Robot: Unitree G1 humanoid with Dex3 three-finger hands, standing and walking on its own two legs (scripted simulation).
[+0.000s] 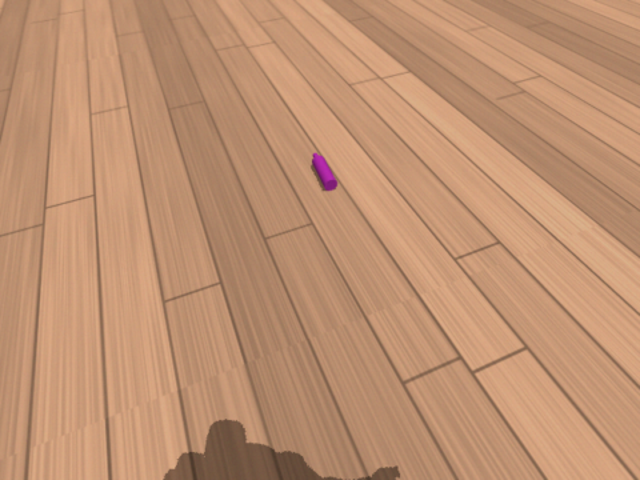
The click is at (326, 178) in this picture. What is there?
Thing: lying bottle
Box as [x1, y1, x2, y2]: [312, 153, 336, 190]
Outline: 314,153 312,163 324,187 328,190 333,189 336,186 336,181 323,157 318,156 316,153
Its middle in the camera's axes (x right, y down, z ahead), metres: +0.01 -0.37 +1.92
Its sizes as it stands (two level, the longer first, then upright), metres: 0.248 0.065 0.065
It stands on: the floor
